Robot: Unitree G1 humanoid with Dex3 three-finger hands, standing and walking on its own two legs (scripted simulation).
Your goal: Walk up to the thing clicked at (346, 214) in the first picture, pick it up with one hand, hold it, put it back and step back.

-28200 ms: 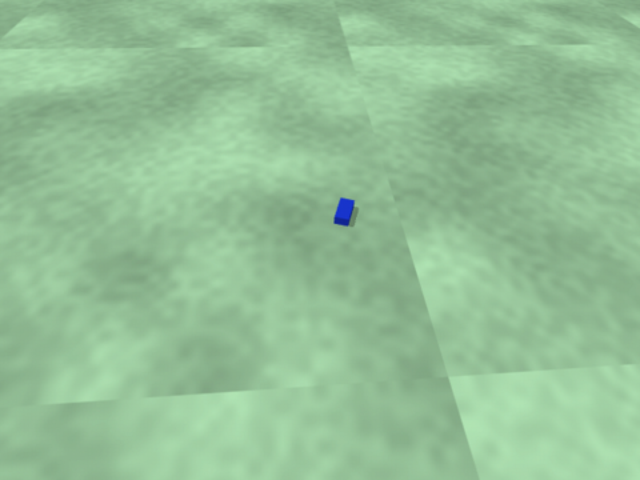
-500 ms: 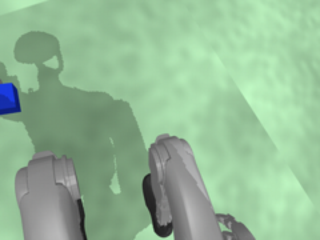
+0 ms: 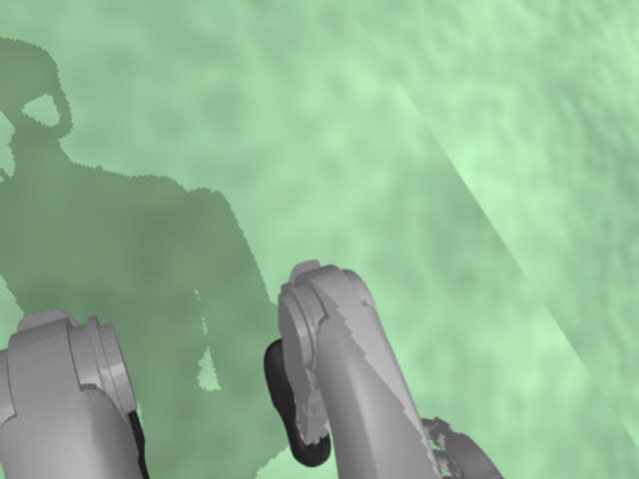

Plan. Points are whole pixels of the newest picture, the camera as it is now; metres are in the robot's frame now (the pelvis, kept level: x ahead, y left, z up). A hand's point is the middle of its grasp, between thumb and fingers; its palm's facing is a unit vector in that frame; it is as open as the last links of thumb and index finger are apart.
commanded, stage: rest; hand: left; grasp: from above
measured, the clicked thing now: out of the picture +0.45 +0.35 -0.25
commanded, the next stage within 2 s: open in 0.90 s
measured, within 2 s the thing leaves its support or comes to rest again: rests again in 0.58 s
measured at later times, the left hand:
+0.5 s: hand out of the picture +0.43 +0.34 -0.23, palm faces -0.43 -0.13 -0.89, open 9.1 cm
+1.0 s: hand out of the picture +0.43 +0.34 -0.24, palm faces -0.42 -0.14 -0.89, open 9.1 cm
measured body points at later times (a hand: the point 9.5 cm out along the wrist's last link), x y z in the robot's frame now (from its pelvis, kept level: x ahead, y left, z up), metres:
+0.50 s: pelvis +0.00 +0.00 -0.01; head +0.25 +0.13 +0.34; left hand +0.45 +0.35 -0.18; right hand +0.06 -0.26 -0.07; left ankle +0.07 +0.14 -0.27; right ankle +0.10 -0.12 -0.27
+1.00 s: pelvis +0.00 +0.01 +0.00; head +0.26 +0.13 +0.33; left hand +0.45 +0.35 -0.19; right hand +0.07 -0.25 -0.07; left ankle +0.07 +0.14 -0.27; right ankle +0.10 -0.12 -0.27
